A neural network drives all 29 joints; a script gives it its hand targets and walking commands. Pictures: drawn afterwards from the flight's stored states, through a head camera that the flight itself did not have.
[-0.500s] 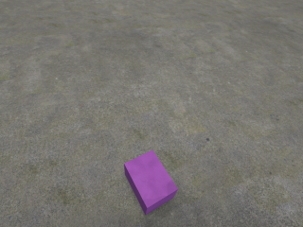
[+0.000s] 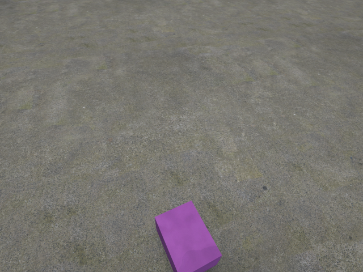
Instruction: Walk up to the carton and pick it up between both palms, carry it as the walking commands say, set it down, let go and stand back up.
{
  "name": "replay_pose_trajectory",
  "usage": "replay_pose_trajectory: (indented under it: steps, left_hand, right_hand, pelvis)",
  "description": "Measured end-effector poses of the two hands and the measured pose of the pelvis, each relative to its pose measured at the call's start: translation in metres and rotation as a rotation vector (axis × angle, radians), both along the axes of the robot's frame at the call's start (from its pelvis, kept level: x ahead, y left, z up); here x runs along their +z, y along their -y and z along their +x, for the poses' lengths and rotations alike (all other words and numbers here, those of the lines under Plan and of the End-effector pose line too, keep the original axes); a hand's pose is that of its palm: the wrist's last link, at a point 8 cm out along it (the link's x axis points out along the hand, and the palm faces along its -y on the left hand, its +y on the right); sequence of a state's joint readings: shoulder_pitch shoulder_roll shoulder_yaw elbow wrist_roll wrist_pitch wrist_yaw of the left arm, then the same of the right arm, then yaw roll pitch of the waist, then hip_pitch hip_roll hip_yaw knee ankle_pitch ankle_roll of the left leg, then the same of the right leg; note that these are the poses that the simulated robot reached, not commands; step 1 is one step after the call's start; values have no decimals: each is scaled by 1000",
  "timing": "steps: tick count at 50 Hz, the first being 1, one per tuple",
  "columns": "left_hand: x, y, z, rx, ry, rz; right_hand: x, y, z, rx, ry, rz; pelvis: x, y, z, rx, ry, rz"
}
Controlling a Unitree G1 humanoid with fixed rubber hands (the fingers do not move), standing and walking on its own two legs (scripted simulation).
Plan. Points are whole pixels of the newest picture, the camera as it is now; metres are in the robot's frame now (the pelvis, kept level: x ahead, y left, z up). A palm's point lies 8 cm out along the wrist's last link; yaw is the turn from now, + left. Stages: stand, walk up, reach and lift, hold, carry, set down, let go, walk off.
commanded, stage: walk up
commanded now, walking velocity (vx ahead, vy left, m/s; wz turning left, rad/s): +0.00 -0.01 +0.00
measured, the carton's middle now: (185, 241) +0.43 -0.01 -0.69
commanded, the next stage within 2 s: none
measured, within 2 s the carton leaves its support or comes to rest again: neither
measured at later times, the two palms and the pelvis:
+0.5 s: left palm out of the picture +0.04 +0.24 -0.14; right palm out of the picture -0.04 -0.32 -0.09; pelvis -0.01 -0.03 +0.01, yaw +7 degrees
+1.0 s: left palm out of the picture -0.11 +0.02 -0.11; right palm (330, 247) +0.26 -0.36 -0.11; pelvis +0.02 -0.20 +0.00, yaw +22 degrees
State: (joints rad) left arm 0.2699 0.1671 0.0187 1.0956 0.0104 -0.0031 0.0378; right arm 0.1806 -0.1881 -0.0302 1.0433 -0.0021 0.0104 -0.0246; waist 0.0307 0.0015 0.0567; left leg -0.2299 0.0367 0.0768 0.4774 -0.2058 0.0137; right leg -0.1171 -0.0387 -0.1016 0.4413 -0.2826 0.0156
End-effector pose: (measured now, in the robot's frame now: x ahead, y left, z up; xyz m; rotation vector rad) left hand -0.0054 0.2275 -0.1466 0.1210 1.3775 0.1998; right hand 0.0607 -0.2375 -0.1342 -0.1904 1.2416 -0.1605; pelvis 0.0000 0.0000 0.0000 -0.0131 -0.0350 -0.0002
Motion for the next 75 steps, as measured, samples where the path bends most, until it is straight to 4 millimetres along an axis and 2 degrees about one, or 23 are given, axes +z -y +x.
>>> replay_pose_trajectory:
  steps: [8, 16, 18, 22, 26, 29, 31, 34, 36, 37, 40, 42, 46, 49, 53, 57, 60, 65, 68, 72, 75]
  left_hand:
    - [-3, 3, 5, -12, -26, -39]
    - [2, -7, 3, -24, -63, -16]
    - [3, -14, 9, -25, -56, -1]
    - [8, -23, 30, -28, 29, 31]
    - [10, -9, 49, -22, 110, 38]
    - [11, 15, 60, -20, 165, 25]
    - [13, 36, 64, -16, 201, 20]
    - [15, 68, 58, 18, 237, 41]
    - [12, 88, 36, 63, 226, 79]
    - [14, 101, 20, 96, 201, 83]
    - [28, 133, -29, 189, 112, 93]
    - [37, 150, -54, 242, 67, 111]
    - [43, 177, -85, 316, 6, 132]
    - [39, 199, -101, 358, -40, 123]
    - [27, 232, -120, 418, -102, 73]
    - [17, 258, -134, 466, -135, 15]
    - [17, 269, -144, 504, -145, -15]
    - [26, 273, -161, 549, -184, -47]
    - [28, 264, -166, 558, -217, -59]
    - [18, 229, -167, 548, -241, -56]
    - [1, 189, -155, 517, -220, -35]
  right_hand:
    - [9, -9, 2, -38, 6, -8]
    - [3, -18, -29, -75, -77, 7]
    - [9, -6, -48, -80, -129, -43]
    - [31, 41, -89, -68, -251, -157]
    - [48, 91, -102, -28, -297, -227]
    - [53, 129, -92, 16, -286, -256]
    - [51, 154, -75, 51, -258, -265]
    - [37, 189, -31, 123, -187, -262]
    - [22, 206, 9, 189, -120, -247]
    - [17, 209, 31, 223, -85, -235]
    - [17, 194, 94, 312, 34, -156]
    - [20, 179, 129, 362, 103, -93]
    - [20, 151, 172, 430, 184, 8]
    - [19, 128, 190, 474, 216, 67]
    - [20, 105, 204, 526, 239, 105]
    - [21, 97, 207, 565, 228, 100]
    - [24, 94, 210, 595, 203, 87]
    - [33, 74, 228, 629, 216, 82]
    - [34, 56, 234, 624, 228, 83]
    - [25, 40, 224, 590, 220, 63]
    - [13, 44, 197, 555, 179, 21]
  pelvis:
    - [5, -7, 10, -16, -5, 8]
    - [7, -9, 13, -6, -15, 5]
    - [8, -3, 9, 25, -36, -13]
    - [11, 17, 0, 87, -65, -43]
    - [10, 42, -8, 143, -68, -61]
    - [7, 65, -12, 185, -71, -68]
    - [5, 84, -12, 211, -76, -70]
    - [-3, 115, -9, 243, -83, -53]
    - [-13, 138, -5, 260, -85, -16]
    - [-12, 145, -5, 271, -79, -14]
    - [-1, 162, 1, 304, -75, 10]
    - [5, 171, 5, 320, -77, 24]
    - [8, 187, 14, 351, -78, 26]
    - [6, 198, 20, 370, -79, 15]
    - [2, 210, 25, 394, -81, 3]
    - [0, 213, 27, 414, -81, 1]
    - [3, 208, 30, 425, -82, 4]
    - [10, 192, 33, 433, -79, 18]
    - [10, 176, 32, 439, -68, 23]
    - [2, 148, 29, 454, -47, 13]
    - [-7, 132, 24, 462, -36, 9]
